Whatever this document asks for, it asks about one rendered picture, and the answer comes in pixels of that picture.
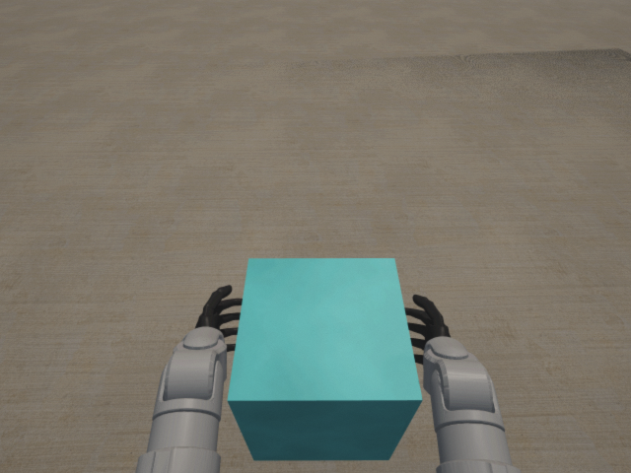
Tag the left robot hand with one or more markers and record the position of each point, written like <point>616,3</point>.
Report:
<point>210,316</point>

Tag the carton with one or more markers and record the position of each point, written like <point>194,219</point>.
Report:
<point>323,366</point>

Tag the robot right forearm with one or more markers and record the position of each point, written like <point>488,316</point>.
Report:
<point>466,412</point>

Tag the robot left forearm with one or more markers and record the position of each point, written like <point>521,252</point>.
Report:
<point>188,407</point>

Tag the right robot hand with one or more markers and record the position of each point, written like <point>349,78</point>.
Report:
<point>433,320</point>

